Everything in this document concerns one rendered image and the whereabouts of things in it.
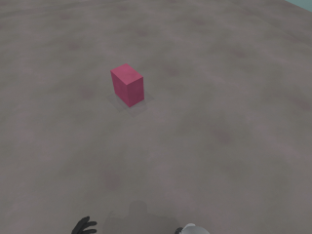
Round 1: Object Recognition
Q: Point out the carton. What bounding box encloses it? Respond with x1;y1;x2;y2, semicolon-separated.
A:
110;63;144;107

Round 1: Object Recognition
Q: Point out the right robot shin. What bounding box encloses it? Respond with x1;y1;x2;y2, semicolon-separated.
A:
182;223;195;230

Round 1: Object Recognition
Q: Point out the robot left hand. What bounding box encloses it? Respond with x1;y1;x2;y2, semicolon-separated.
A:
71;216;98;234

